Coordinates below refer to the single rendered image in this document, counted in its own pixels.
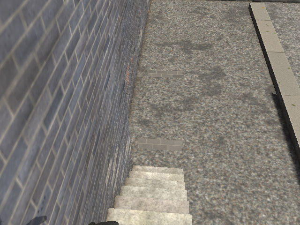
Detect stairs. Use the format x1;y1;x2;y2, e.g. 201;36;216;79
106;165;192;225

